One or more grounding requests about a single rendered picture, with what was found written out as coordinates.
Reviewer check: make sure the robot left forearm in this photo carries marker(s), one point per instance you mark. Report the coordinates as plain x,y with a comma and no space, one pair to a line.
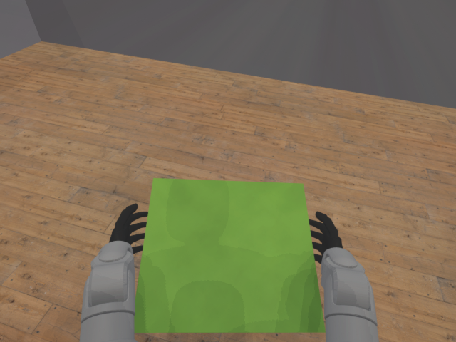
109,296

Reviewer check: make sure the robot right forearm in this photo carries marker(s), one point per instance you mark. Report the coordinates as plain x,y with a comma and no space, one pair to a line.
349,306

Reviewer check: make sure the robot left hand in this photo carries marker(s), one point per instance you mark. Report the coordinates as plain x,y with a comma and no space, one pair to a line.
123,229

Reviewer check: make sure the carton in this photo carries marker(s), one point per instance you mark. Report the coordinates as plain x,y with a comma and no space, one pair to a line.
227,257

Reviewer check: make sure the robot right hand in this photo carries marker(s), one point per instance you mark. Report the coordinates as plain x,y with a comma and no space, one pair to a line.
329,238

